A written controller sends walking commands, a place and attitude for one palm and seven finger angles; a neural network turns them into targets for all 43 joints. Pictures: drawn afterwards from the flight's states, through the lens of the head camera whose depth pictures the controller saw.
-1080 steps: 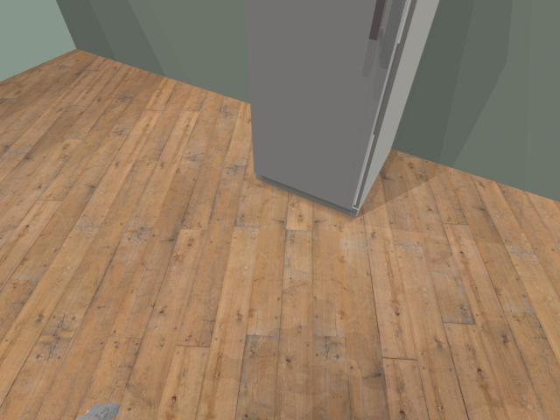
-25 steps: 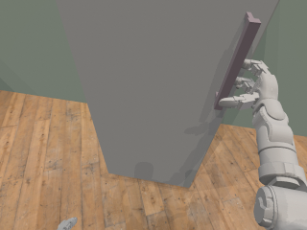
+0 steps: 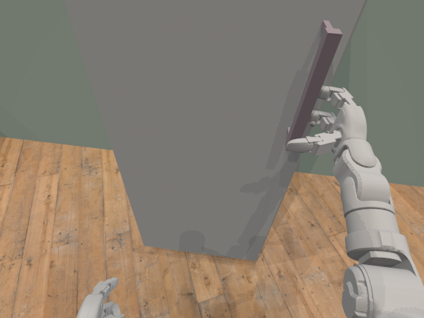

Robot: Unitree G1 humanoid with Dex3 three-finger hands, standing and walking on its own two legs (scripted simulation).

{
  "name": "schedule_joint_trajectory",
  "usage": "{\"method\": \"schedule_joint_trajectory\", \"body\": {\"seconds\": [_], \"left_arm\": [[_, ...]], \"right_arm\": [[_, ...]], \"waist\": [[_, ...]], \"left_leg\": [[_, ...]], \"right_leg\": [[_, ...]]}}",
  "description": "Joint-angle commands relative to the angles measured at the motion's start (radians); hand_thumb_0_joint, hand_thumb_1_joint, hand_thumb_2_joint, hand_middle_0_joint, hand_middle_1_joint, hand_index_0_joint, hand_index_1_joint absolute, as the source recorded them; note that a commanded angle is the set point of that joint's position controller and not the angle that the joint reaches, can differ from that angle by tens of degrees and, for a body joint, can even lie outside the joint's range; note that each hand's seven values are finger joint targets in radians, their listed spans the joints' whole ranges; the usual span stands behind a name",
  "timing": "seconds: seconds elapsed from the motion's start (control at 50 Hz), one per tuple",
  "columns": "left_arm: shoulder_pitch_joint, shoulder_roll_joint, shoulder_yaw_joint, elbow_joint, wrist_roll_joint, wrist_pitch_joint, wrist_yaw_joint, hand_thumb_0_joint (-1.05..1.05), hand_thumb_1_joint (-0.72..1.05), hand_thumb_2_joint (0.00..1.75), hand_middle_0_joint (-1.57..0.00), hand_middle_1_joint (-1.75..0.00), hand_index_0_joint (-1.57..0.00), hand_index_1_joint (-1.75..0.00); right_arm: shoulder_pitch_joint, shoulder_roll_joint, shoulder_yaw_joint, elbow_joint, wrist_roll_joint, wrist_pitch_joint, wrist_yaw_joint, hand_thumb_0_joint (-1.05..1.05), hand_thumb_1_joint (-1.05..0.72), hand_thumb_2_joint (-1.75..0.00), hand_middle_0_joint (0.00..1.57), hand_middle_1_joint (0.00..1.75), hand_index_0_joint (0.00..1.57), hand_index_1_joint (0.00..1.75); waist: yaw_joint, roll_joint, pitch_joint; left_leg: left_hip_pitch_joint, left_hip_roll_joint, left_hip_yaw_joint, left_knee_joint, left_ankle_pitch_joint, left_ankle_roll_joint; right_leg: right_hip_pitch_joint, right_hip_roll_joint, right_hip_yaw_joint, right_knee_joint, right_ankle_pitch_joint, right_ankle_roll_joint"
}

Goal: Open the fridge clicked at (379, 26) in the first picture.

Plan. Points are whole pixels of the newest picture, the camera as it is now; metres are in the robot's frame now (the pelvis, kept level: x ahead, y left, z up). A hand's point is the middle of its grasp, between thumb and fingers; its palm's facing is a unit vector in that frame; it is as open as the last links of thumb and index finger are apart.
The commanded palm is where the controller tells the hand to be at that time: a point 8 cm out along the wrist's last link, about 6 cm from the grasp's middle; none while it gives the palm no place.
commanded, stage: slide the fingers in behind the handle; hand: right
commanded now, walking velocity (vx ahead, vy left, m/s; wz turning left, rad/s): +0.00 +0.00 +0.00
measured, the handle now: (306, 93) +0.49 -0.15 +0.21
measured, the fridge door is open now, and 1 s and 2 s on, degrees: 0 0 0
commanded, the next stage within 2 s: move the hooked fingers beside the handle in 0.04 s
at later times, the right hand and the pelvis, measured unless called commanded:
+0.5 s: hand (313, 124) +0.42 -0.15 +0.19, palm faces +0.08 +1.00 +0.03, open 14.2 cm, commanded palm +0.40 -0.20 +0.19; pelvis +0.00 +0.00 +0.00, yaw +0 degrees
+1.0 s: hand (318, 123) +0.42 -0.16 +0.19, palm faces +0.08 +1.00 +0.02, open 14.0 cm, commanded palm +0.39 -0.22 +0.19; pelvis +0.00 +0.00 +0.00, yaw +1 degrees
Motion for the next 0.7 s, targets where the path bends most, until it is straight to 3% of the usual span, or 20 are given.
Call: {"method": "schedule_joint_trajectory", "body": {"seconds": [0.0, 0.02, 0.08, 0.16, 0.18, 0.22, 0.24, 0.26, 0.28, 0.32, 0.38, 0.4, 0.44, 0.48, 0.52, 0.54, 0.58, 0.6, 0.68], "left_arm": [[-0.062, 0.126, 0.049, -0.123, 0.005, -0.043, 0.008, 0.00, 0.90, 0.90, -0.20, -0.30, -0.20, -0.30], [-0.063, 0.121, 0.048, -0.124, 0.005, -0.046, 0.006, 0.00, 0.90, 0.90, -0.20, -0.30, -0.20, -0.30], [-0.056, 0.129, 0.052, -0.117, 0.007, -0.049, 0.005, 0.00, 0.90, 0.90, -0.20, -0.30, -0.20, -0.30], [-0.062, 0.121, 0.050, -0.115, 0.004, -0.054, 0.003, 0.00, 0.90, 0.90, -0.20, -0.30, -0.20, -0.30], [-0.056, 0.127, 0.055, -0.111, 0.005, -0.055, 0.003, 0.00, 0.90, 0.90, -0.20, -0.30, -0.20, -0.30], [-0.061, 0.123, 0.051, -0.114, 0.005, -0.056, 0.003, 0.00, 0.90, 0.90, -0.20, -0.30, -0.20, -0.30], [-0.059, 0.125, 0.052, -0.110, 0.005, -0.054, 0.004, 0.00, 0.90, 0.90, -0.20, -0.30, -0.20, -0.30], [-0.058, 0.125, 0.050, -0.113, 0.006, -0.055, 0.004, 0.00, 0.90, 0.90, -0.20, -0.30, -0.20, -0.30], [-0.058, 0.132, 0.053, -0.113, 0.008, -0.054, 0.004, 0.00, 0.90, 0.90, -0.20, -0.30, -0.20, -0.30], [-0.065, 0.125, 0.048, -0.113, 0.004, -0.055, 0.006, 0.00, 0.90, 0.90, -0.20, -0.30, -0.20, -0.30], [-0.058, 0.133, 0.051, -0.111, 0.006, -0.052, 0.008, 0.00, 0.90, 0.90, -0.20, -0.30, -0.20, -0.30], [-0.061, 0.129, 0.050, -0.117, 0.006, -0.053, 0.008, 0.00, 0.90, 0.90, -0.20, -0.30, -0.20, -0.30], [-0.058, 0.127, 0.048, -0.111, 0.005, -0.052, 0.009, 0.00, 0.90, 0.90, -0.20, -0.30, -0.20, -0.30], [-0.053, 0.134, 0.049, -0.111, 0.006, -0.048, 0.011, 0.00, 0.90, 0.90, -0.20, -0.30, -0.20, -0.30], [-0.057, 0.129, 0.046, -0.113, 0.004, -0.048, 0.012, 0.00, 0.90, 0.90, -0.20, -0.30, -0.20, -0.30], [-0.053, 0.127, 0.048, -0.112, 0.005, -0.050, 0.012, 0.00, 0.90, 0.90, -0.20, -0.30, -0.20, -0.30], [-0.047, 0.137, 0.052, -0.112, 0.008, -0.045, 0.012, 0.00, 0.90, 0.90, -0.20, -0.30, -0.20, -0.30], [-0.053, 0.130, 0.047, -0.117, 0.007, -0.043, 0.011, 0.00, 0.90, 0.90, -0.20, -0.30, -0.20, -0.30], [-0.045, 0.136, 0.051, -0.119, 0.003, -0.040, 0.011, 0.00, 0.90, 0.90, -0.20, -0.30, -0.20, -0.30]], "right_arm": [[-0.531, -0.140, -0.008, -0.270, 0.009, -0.088, 0.008, 0.00, 0.50, -0.30, 0.30, 1.20, 0.30, 1.20], [-0.533, -0.103, 0.021, -0.269, 0.011, -0.086, 0.010, 0.00, 0.50, -0.30, 0.30, 1.20, 0.30, 1.20], [-0.511, -0.112, 0.011, -0.251, 0.014, -0.087, 0.010, 0.00, 0.50, -0.30, 0.30, 1.20, 0.30, 1.20], [-0.548, -0.089, 0.035, -0.285, 0.011, -0.091, 0.010, 0.00, 0.50, -0.30, 0.30, 1.20, 0.30, 1.20], [-0.529, -0.118, 0.008, -0.271, 0.011, -0.095, 0.006, 0.00, 0.50, -0.30, 0.30, 1.20, 0.30, 1.20], [-0.524, -0.114, 0.011, -0.281, 0.011, -0.093, 0.009, 0.00, 0.50, -0.30, 0.30, 1.20, 0.30, 1.20], [-0.515, -0.141, -0.016, -0.272, 0.010, -0.093, 0.008, 0.00, 0.50, -0.30, 0.30, 1.20, 0.30, 1.20], [-0.506, -0.134, -0.014, -0.269, 0.013, -0.092, 0.009, 0.00, 0.50, -0.30, 0.30, 1.20, 0.30, 1.20], [-0.476, -0.163, -0.038, -0.258, 0.014, -0.095, 0.009, 0.00, 0.50, -0.30, 0.30, 1.20, 0.30, 1.20], [-0.524, -0.147, -0.016, -0.265, 0.012, -0.094, 0.013, 0.00, 0.50, -0.30, 0.30, 1.20, 0.30, 1.20], [-0.495, -0.176, -0.038, -0.235, 0.010, -0.095, 0.011, 0.00, 0.50, -0.30, 0.30, 1.20, 0.30, 1.20], [-0.506, -0.181, -0.044, -0.258, 0.008, -0.099, 0.009, 0.00, 0.50, -0.30, 0.30, 1.20, 0.30, 1.20], [-0.508, -0.178, -0.044, -0.233, 0.009, -0.094, 0.010, 0.00, 0.50, -0.30, 0.30, 1.20, 0.30, 1.20], [-0.479, -0.201, -0.061, -0.205, 0.007, -0.093, 0.012, 0.00, 0.50, -0.30, 0.30, 1.20, 0.30, 1.20], [-0.543, -0.176, -0.027, -0.224, 0.004, -0.096, 0.015, 0.00, 0.50, -0.30, 0.30, 1.20, 0.30, 1.20], [-0.536, -0.187, -0.043, -0.214, 0.002, -0.095, 0.013, 0.00, 0.50, -0.30, 0.30, 1.20, 0.30, 1.20], [-0.488, -0.252, -0.099, -0.207, 0.003, -0.101, 0.010, 0.00, 0.50, -0.30, 0.30, 1.20, 0.30, 1.20], [-0.476, -0.212, -0.072, -0.195, 0.006, -0.097, 0.016, 0.00, 0.50, -0.30, 0.30, 1.20, 0.30, 1.20], [-0.473, -0.217, -0.066, -0.186, 0.001, -0.094, 0.024, 0.00, 0.50, -0.30, 0.30, 1.20, 0.30, 1.20]], "waist": [[0.022, 0.027, -0.311], [0.025, 0.023, -0.311], [0.023, 0.068, -0.303], [0.028, 0.017, -0.304], [0.023, 0.058, -0.304], [0.019, 0.031, -0.303], [0.014, 0.030, -0.305], [0.013, 0.048, -0.299], [0.005, 0.073, -0.302], [0.017, 0.023, -0.282], [0.012, 0.067, -0.278], [0.009, 0.033, -0.297], [0.014, 0.033, -0.276], [0.009, 0.072, -0.270], [0.025, 0.029, -0.265], [0.019, 0.009, -0.275], [0.003, 0.057, -0.298], [0.005, 0.037, -0.285], [0.012, 0.041, -0.274]], "left_leg": [[0.015, -0.009, -0.034, -0.033, 0.343, 0.009], [0.009, -0.010, -0.034, -0.032, 0.345, 0.008], [0.012, -0.012, -0.030, -0.037, 0.337, 0.007], [-0.001, -0.012, -0.030, -0.035, 0.333, 0.010], [0.009, -0.013, -0.029, -0.038, 0.330, 0.009], [0.013, -0.012, -0.031, -0.034, 0.341, 0.010], [0.017, -0.013, -0.030, -0.034, 0.335, 0.011], [0.018, -0.014, -0.029, -0.035, 0.340, 0.011], [0.034, -0.013, -0.029, -0.037, 0.337, 0.009], [0.010, -0.012, -0.033, -0.042, 0.310, 0.009], [0.018, -0.013, -0.031, -0.047, 0.292, 0.008], [0.022, -0.010, -0.037, -0.044, 0.304, 0.009], [0.006, -0.012, -0.036, -0.048, 0.298, 0.008], [0.014, -0.012, -0.035, -0.051, 0.283, 0.006], [-0.003, -0.009, -0.038, -0.052, 0.275, 0.006], [-0.009, -0.010, -0.038, -0.051, 0.273, 0.008], [0.029, -0.010, -0.039, -0.048, 0.298, 0.007], [0.025, -0.008, -0.040, -0.046, 0.306, 0.007], [0.008, -0.011, -0.036, -0.047, 0.291, 0.006]], "right_leg": [[0.193, 0.011, 0.046, -0.019, 0.297, -0.033], [0.196, 0.015, 0.047, -0.016, 0.296, -0.033], [0.189, 0.011, 0.048, -0.017, 0.291, -0.035], [0.203, 0.016, 0.050, -0.019, 0.290, -0.032], [0.198, 0.011, 0.051, -0.017, 0.294, -0.035], [0.193, 0.016, 0.048, -0.020, 0.297, -0.034], [0.191, 0.014, 0.049, -0.022, 0.294, -0.032], [0.187, 0.014, 0.049, -0.024, 0.297, -0.033], [0.178, 0.012, 0.047, -0.025, 0.295, -0.035], [0.178, 0.014, 0.045, -0.030, 0.266, -0.033], [0.167, 0.009, 0.046, -0.033, 0.257, -0.035], [0.175, 0.013, 0.045, -0.034, 0.264, -0.036], [0.172, 0.012, 0.044, -0.032, 0.255, -0.034], [0.158, 0.008, 0.043, -0.036, 0.245, -0.036], [0.165, 0.010, 0.043, -0.038, 0.233, -0.035], [0.171, 0.010, 0.045, -0.035, 0.238, -0.033], [0.161, 0.008, 0.042, -0.033, 0.261, -0.035], [0.157, 0.011, 0.039, -0.037, 0.259, -0.036], [0.161, 0.004, 0.038, -0.034, 0.254, -0.034]]}}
